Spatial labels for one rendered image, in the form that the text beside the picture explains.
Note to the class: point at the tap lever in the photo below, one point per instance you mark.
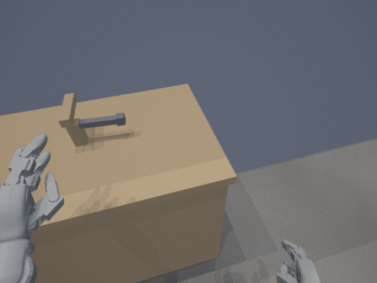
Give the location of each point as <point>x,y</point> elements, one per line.
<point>118,119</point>

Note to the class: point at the counter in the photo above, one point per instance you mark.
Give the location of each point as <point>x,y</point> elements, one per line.
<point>140,200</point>

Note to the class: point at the left robot hand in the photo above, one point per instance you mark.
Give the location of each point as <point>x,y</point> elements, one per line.
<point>16,201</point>

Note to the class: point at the robot left forearm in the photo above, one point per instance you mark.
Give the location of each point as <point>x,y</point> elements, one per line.
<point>16,265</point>

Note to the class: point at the right robot hand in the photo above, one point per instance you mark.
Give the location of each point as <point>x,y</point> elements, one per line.
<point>304,271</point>

